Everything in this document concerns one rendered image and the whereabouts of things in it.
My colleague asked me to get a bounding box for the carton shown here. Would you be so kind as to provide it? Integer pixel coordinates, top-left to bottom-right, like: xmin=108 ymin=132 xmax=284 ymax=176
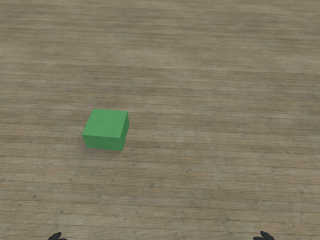
xmin=81 ymin=108 xmax=130 ymax=151

